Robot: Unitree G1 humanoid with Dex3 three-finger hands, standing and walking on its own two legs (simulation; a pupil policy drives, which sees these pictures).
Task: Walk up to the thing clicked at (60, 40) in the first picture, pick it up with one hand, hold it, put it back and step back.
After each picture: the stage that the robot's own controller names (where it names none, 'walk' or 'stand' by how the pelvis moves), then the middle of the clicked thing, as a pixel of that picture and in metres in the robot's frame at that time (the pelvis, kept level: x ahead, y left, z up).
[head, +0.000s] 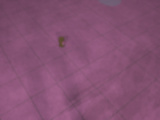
stand; (61, 42) +1.33 +0.14 -0.72
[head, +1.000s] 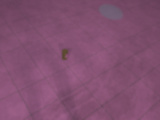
walk; (64, 54) +1.22 +0.04 -0.71
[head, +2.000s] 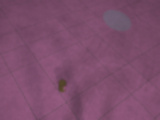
walk; (62, 85) +0.73 +0.06 -0.71
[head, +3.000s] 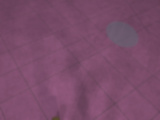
walk; out of the picture +0.41 +0.13 -0.71
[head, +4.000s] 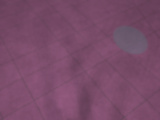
stand; out of the picture +0.30 +0.13 -0.71
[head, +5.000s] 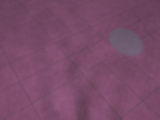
stand; out of the picture +0.30 +0.13 -0.73
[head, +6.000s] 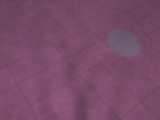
stand; out of the picture +0.29 +0.13 -0.73
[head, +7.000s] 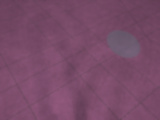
stand; out of the picture +0.29 +0.13 -0.73
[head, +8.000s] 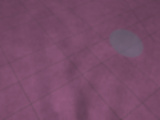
stand; out of the picture +0.28 +0.12 -0.73
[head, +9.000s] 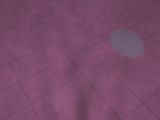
stand; out of the picture +0.28 +0.12 -0.73
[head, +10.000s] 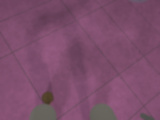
go down; (48, 98) +0.34 +0.13 -0.52
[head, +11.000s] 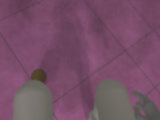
go down; (39, 78) +0.38 +0.16 -0.32
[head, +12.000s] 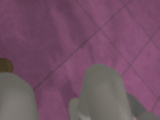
close in; (3, 70) +0.36 +0.19 -0.23
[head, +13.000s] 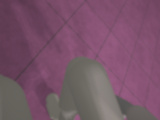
close; out of the picture +0.37 +0.20 -0.22
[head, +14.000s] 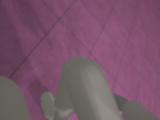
close; out of the picture +0.37 +0.21 -0.22
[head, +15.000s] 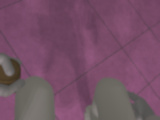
lift; (8, 77) +0.31 +0.23 -0.07
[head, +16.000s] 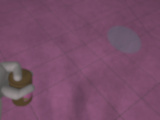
hold; (21, 88) +0.32 +0.18 +0.04
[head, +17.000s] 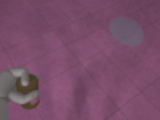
hold; (28, 92) +0.31 +0.17 -0.01
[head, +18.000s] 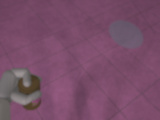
hold; (30, 93) +0.31 +0.16 +0.00
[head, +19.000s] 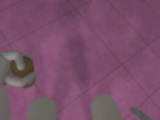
crouch; (24, 73) +0.37 +0.18 -0.08
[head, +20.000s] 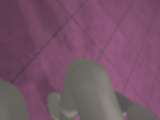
lower; out of the picture +0.39 +0.25 -0.23
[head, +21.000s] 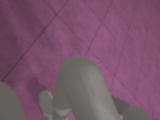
lower; out of the picture +0.41 +0.26 -0.23
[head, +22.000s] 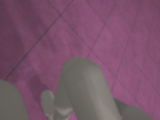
lower; out of the picture +0.41 +0.25 -0.23
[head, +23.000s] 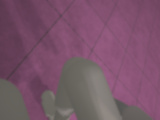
lower; out of the picture +0.40 +0.25 -0.23
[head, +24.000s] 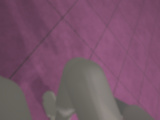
loosen; out of the picture +0.39 +0.24 -0.23
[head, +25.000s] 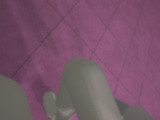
withdraw; out of the picture +0.38 +0.22 -0.23
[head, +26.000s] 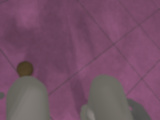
walk; (25, 71) +0.39 +0.19 -0.30
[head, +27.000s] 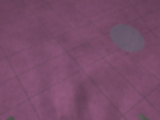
stand; out of the picture +0.32 +0.12 -0.65
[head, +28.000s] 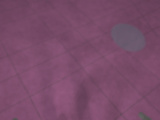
stand; out of the picture +0.33 +0.14 -0.67
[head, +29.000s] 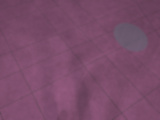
stand; out of the picture +0.33 +0.14 -0.68
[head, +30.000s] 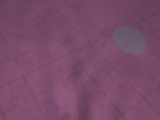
stand; out of the picture +0.34 +0.14 -0.72
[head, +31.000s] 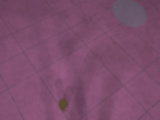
walk; (63, 105) +0.42 +0.10 -0.71
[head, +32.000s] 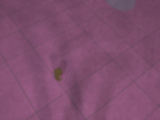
walk; (58, 74) +0.67 +0.12 -0.69
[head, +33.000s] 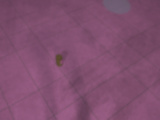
stand; (59, 60) +0.98 +0.17 -0.70
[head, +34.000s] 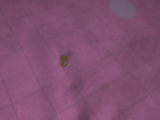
stand; (63, 60) +0.99 +0.12 -0.72
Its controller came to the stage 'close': yes
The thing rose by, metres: 0.71
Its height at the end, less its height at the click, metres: +0.00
